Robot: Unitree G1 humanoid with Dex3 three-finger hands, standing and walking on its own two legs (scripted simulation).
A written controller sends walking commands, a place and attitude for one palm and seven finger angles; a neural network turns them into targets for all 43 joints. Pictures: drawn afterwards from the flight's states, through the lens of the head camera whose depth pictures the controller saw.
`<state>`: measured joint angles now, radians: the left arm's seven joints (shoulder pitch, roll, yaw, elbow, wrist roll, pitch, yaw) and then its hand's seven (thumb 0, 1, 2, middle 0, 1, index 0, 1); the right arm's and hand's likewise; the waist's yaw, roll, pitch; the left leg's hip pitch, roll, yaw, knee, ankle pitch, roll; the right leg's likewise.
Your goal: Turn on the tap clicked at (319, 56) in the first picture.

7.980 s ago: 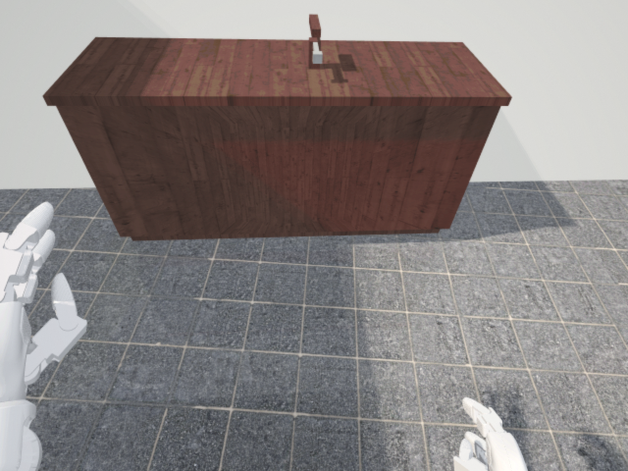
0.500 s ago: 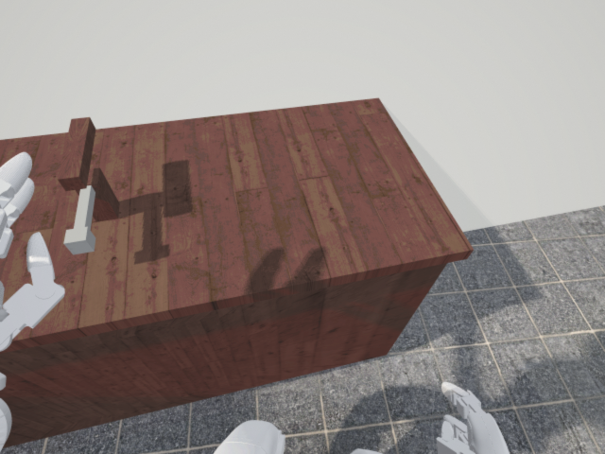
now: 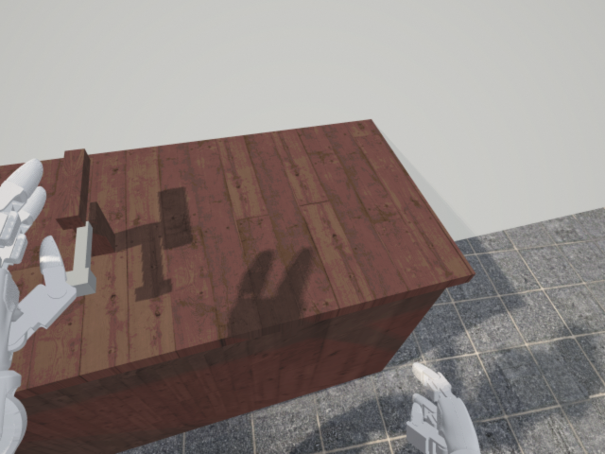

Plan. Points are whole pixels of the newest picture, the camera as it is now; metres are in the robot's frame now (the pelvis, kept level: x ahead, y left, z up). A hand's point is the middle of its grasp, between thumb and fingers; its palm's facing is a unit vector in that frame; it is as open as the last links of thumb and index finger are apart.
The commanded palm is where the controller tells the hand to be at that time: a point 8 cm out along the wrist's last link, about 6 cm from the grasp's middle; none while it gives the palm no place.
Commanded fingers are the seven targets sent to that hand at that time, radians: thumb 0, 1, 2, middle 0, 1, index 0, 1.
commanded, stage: come to a stop and stand still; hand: left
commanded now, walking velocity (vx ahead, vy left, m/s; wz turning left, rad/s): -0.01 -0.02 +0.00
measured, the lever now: (80, 282) +0.31 +0.33 +0.02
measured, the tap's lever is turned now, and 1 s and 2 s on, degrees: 0 0 0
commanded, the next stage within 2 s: look again from close up in 1.50 s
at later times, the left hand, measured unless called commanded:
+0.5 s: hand (56, 328) +0.20 +0.26 +0.12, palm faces +0.23 -0.88 -0.41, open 7.4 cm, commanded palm +0.15 +0.30 +0.18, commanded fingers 0.00 0.90 0.90 -0.20 -0.30 -0.20 -0.30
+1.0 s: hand (26, 279) +0.23 +0.29 +0.16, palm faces +0.34 -0.86 -0.38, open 7.4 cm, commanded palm +0.17 +0.33 +0.18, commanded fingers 0.00 0.90 0.90 -0.20 -0.30 -0.20 -0.30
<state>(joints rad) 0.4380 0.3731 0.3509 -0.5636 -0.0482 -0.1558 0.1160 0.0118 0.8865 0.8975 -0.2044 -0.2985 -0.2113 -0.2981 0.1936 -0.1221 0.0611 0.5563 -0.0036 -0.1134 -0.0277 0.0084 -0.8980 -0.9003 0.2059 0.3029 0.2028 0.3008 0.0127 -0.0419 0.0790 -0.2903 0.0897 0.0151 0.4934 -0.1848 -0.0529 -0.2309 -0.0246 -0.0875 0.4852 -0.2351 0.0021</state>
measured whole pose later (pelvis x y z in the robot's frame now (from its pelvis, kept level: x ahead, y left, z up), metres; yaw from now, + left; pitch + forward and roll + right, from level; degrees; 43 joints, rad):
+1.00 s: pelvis +0.01 +0.05 +0.00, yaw +0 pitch -1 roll -1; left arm 0.39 0.37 0.35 -0.49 -0.01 -0.25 0.08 0.01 0.88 0.90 -0.21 -0.30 -0.21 -0.30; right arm 0.18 -0.17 0.04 0.57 -0.01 -0.20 -0.01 0.01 -0.90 -0.90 0.21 0.30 0.20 0.30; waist 0.03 -0.05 0.11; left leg -0.27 0.01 0.02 0.48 -0.19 0.02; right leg -0.19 -0.06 -0.01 0.41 -0.20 0.05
